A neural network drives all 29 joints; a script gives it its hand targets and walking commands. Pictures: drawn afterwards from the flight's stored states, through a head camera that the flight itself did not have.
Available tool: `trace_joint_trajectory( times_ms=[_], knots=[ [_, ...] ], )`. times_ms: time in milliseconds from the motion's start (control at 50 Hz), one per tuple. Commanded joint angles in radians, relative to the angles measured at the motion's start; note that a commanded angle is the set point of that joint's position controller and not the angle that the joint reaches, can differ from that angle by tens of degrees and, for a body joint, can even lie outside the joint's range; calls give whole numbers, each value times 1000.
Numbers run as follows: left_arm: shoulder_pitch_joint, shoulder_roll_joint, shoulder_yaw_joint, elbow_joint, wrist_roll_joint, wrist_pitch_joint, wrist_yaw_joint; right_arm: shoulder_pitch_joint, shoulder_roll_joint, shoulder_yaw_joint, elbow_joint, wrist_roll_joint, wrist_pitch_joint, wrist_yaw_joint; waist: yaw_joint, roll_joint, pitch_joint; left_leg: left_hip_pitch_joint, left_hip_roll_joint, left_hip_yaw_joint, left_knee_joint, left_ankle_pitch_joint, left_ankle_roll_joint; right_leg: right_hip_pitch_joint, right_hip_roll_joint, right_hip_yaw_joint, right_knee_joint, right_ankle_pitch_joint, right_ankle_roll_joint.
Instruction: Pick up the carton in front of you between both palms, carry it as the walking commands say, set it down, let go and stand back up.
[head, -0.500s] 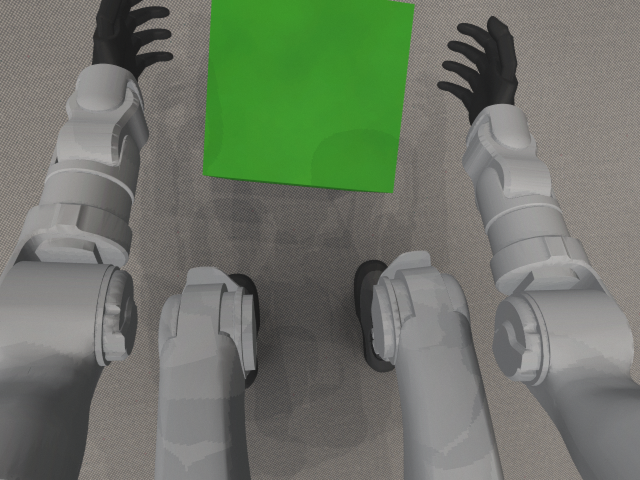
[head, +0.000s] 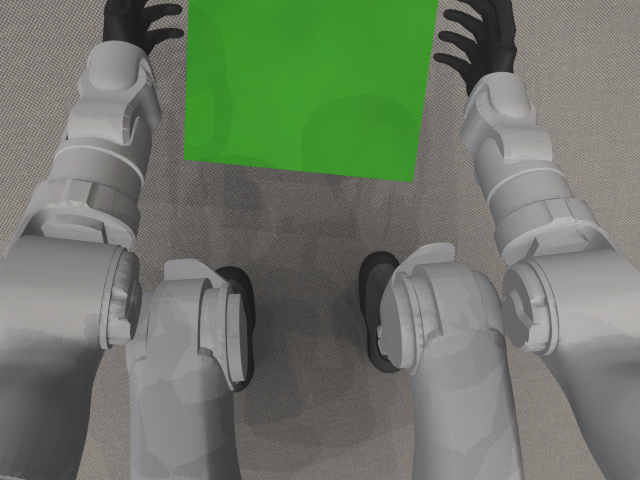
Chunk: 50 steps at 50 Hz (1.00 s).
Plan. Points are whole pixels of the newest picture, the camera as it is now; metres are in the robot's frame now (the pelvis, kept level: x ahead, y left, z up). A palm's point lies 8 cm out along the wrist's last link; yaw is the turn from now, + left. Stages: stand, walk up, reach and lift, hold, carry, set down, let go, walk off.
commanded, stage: reach and lift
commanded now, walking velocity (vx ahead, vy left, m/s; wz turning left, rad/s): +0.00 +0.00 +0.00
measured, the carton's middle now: (304, 83) +0.50 +0.00 -0.25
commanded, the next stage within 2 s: none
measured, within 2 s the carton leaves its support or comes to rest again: leaves its support in 0.52 s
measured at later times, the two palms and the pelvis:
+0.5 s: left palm (159, 36) +0.53 +0.14 -0.18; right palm (465, 58) +0.51 -0.16 -0.17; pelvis +0.00 +0.00 +0.00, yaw +0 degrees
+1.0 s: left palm (32, 6) +0.49 +0.15 +0.01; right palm (600, 34) +0.47 -0.15 +0.02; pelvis +0.00 +0.00 +0.08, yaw +2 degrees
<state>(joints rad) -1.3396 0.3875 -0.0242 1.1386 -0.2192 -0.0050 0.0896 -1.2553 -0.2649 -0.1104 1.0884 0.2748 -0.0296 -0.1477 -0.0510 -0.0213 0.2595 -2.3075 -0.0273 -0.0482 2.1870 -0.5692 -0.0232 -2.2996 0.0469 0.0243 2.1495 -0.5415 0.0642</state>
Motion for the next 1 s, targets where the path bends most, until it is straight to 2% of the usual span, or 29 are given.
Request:
trace_joint_trajectory(
  times_ms=[0,80,160,200,240,300,340,400,460,560,620,680,720,780,820,900,980],
  knots=[
    [-219,75,18,-71,4,-21,-1,-144,-53,-21,-78,-15,-22,-3,-2,92,-1092,589,2,40,-187,286,-4,519,-5,-82,-152,303,1],
    [-243,58,4,-63,-4,-27,0,-176,-27,1,-89,-7,-24,-5,3,80,-1086,563,1,41,-198,265,-1,533,-4,-77,-162,288,1],
    [-302,-41,-42,-61,-20,-36,2,-238,72,58,-94,19,-27,-6,13,76,-1091,560,-8,43,-210,248,4,555,7,-77,-173,274,1],
    [-310,-48,-31,-43,3,-39,10,-249,100,57,-75,8,-27,-10,21,72,-1080,556,-15,46,-214,233,5,561,15,-76,-177,260,3],
    [-328,-103,-44,-30,12,-43,7,-253,140,47,-48,-15,-28,-12,5,80,-1063,549,-24,48,-219,219,5,562,26,-76,-184,248,2],
    [-470,-438,-134,-54,5,-41,-48,-413,454,118,-62,-22,-26,49,6,91,-1076,560,-43,39,-212,252,15,535,50,-81,-166,270,-3],
    [-546,-649,-160,-64,23,-26,-92,-516,637,130,-71,-57,-10,102,4,97,-1068,545,-60,43,-207,256,15,512,66,-86,-154,264,-10],
    [-580,-841,-142,-83,60,4,-145,-618,801,131,-122,-101,26,168,11,93,-1064,522,-87,57,-191,240,17,482,82,-106,-132,236,-12],
    [-595,-957,-159,-150,45,20,-171,-641,918,166,-190,-90,52,199,9,76,-1153,573,-101,76,-172,302,18,527,97,-124,-116,296,-11],
    [-589,-1118,-240,-340,-15,45,-158,-636,1073,271,-371,-29,89,198,14,85,-1488,763,-117,117,-159,449,5,712,114,-142,-105,444,-8],
    [-545,-1184,-282,-472,-14,87,-151,-615,1098,322,-505,-32,125,193,6,88,-1641,859,-129,131,-183,461,-1,781,123,-152,-140,439,-7],
    [-493,-1248,-288,-569,21,144,-160,-579,1125,332,-603,-69,172,203,-3,83,-1687,879,-142,135,-225,406,2,794,131,-156,-189,378,-11],
    [-453,-1285,-264,-555,58,183,-173,-547,1154,322,-594,-108,208,217,-2,86,-1592,829,-146,133,-272,311,3,741,134,-158,-230,285,-17],
    [-378,-1326,-175,-422,138,228,-197,-485,1201,249,-474,-183,256,243,1,95,-1354,715,-144,127,-359,143,2,625,131,-154,-302,127,-24],
    [-350,-1330,-106,-351,192,247,-212,-455,1220,186,-402,-237,280,258,-1,92,-1262,671,-144,126,-409,81,5,600,132,-145,-349,75,-28],
    [-331,-1341,-12,-289,263,259,-233,-424,1243,108,-337,-307,301,280,6,80,-1240,683,-148,123,-485,64,9,629,136,-130,-428,61,-33],
    [-312,-1361,16,-292,290,262,-242,-395,1270,93,-330,-334,307,293,11,65,-1289,740,-152,120,-547,96,10,696,137,-122,-490,91,-31]
  ],
)
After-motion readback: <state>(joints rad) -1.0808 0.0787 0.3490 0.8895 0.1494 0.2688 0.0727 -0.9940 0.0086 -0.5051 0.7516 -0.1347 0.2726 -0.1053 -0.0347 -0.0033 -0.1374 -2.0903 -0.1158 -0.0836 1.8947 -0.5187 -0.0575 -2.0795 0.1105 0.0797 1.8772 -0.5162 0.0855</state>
